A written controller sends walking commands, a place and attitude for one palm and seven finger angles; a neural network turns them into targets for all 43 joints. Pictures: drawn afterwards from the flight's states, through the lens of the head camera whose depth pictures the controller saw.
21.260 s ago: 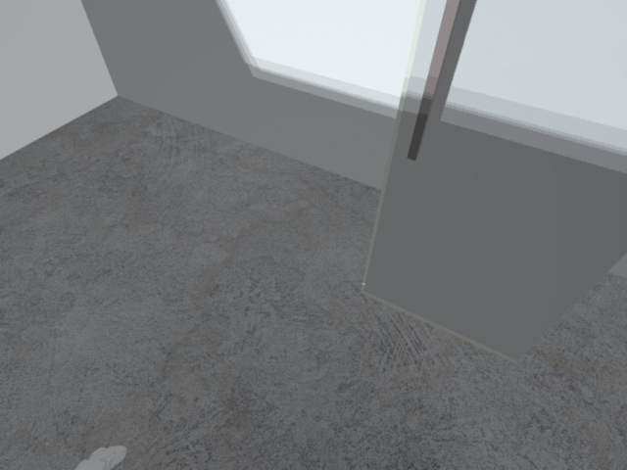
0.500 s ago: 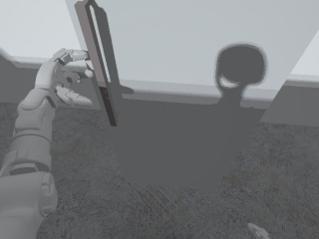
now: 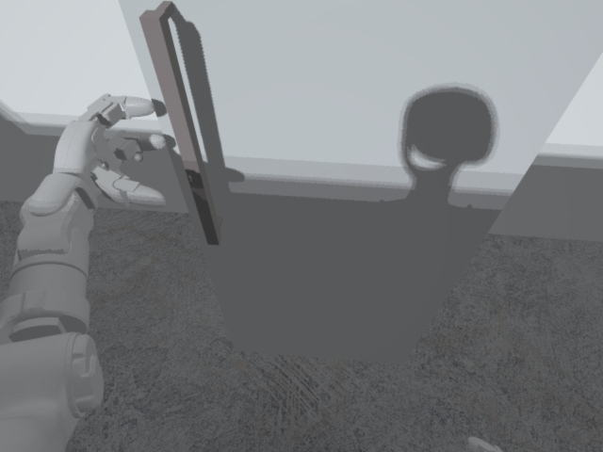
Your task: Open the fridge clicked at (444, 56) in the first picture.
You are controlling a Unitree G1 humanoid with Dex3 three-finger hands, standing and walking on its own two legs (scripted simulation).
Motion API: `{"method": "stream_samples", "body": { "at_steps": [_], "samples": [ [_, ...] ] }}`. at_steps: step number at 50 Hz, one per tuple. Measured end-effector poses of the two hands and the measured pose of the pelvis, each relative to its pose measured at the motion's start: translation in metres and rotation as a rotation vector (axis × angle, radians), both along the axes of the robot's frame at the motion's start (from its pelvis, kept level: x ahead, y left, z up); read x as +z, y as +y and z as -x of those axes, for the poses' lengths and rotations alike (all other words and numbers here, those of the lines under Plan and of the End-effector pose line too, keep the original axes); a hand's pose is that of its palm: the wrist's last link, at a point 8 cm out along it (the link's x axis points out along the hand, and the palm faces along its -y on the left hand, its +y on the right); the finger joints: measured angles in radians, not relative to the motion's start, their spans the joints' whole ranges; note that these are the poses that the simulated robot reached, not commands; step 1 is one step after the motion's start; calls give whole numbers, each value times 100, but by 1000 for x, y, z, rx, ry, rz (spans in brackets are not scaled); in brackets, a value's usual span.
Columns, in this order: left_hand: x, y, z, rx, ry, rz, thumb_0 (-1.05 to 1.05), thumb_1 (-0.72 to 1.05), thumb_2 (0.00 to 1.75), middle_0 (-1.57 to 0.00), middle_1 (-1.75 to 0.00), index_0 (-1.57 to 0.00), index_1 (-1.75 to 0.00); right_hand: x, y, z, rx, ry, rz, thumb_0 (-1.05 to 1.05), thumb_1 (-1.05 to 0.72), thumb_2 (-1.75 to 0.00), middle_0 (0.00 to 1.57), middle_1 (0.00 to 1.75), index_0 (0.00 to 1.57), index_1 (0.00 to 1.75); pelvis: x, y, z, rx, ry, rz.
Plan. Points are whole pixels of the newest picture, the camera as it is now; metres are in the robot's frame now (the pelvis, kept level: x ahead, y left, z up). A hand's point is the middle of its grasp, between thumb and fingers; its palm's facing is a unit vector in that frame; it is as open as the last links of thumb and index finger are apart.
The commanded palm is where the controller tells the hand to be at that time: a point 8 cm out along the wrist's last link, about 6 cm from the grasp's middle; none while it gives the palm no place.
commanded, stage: move the hooked fingers beside the handle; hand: left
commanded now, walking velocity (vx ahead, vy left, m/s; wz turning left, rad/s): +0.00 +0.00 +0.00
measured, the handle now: (195, 150) +0.48 +0.16 +0.15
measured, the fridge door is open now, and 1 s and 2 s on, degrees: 0 0 0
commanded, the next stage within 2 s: feel for the door with the fingertips in 1.00 s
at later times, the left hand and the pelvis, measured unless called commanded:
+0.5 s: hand (135, 162) +0.42 +0.21 +0.18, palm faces -0.05 -1.00 -0.01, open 14.0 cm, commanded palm +0.40 +0.27 +0.17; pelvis -0.01 +0.00 +0.00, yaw +1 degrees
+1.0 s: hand (137, 162) +0.43 +0.22 +0.17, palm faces -0.07 -1.00 +0.00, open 14.0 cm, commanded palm +0.41 +0.28 +0.17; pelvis -0.01 -0.01 +0.00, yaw +0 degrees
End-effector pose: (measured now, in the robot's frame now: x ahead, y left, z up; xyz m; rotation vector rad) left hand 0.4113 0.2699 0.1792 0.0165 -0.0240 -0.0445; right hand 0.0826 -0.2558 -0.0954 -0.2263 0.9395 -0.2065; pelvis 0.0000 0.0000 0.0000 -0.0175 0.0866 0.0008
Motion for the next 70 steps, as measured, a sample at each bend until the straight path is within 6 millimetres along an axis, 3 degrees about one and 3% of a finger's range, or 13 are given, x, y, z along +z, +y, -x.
{"method": "stream_samples", "body": {
  "at_steps": [12, 20, 25, 30, 38, 48, 58, 63, 70],
  "samples": [
    [-1, 7, 6, 7, 18, 4, -1, -50, 30, -30, -120, -30, -120, 4, -2, -13, 14, -41, 0, 1, -91, -90, 21, 30, 20, 30, 0, -2, 2, 0, 0, -3],
    [10, 1, 14, -17, -26, -2, -1, -50, 30, -30, -120, -30, -120, 4, 0, -16, 28, -50, -8, 1, -91, -90, 21, 30, 20, 30, 0, -3, 3, 7, -10, -2],
    [3, -1, 13, -10, 24, 6, -1, -50, 30, -30, -120, -30, -120, 2, 0, -17, 31, -56, -15, 1, -91, -90, 21, 30, 20, 30, -1, -4, 6, 10, -8, -4],
    [-4, -1, 9, 10, 37, -5, -1, -50, 30, -30, -120, -30, -120, 1, -2, -11, 27, -44, -9, 1, -91, -90, 21, 30, 20, 30, -1, -6, 9, 8, -1, -6],
    [10, 2, 1, 1, -14, 12, -1, -50, 30, -30, -120, -30, -120, -1, -8, 6, 2, -6, 6, 1, -91, -90, 21, 30, 20, 30, -1, -8, 8, 3, 4, -5],
    [-5, 2, 3, -22, 14, 3, -1, -50, 30, -30, -120, -30, -120, -4, -16, 19, -17, 36, 16, 1, -91, -90, 21, 30, 20, 30, -2, -7, 6, -2, 17, -4],
    [0, 12, -3, 9, 11, -11, -1, -50, 30, -30, -120, -30, -120, 1, -12, 9, -12, 7, 19, 1, -91, -90, 21, 30, 20, 30, -2, -5, 5, 1, 22, 1],
    [2, 4, -2, -41, -6, 8, -1, -50, 30, -30, -120, -30, -120, -1, -6, 3, 1, 4, 9, 1, -91, -90, 21, 30, 20, 30, -2, -2, 2, 2, 25, 2],
    [-9, -10, -6, -42, 28, 18, -1, -50, 30, -30, -120, -30, -120, 0, 2, -9, 17, -22, -6, 1, -91, -90, 21, 30, 20, 30, -3, 1, 1, 5, 24, 3]
  ]
}}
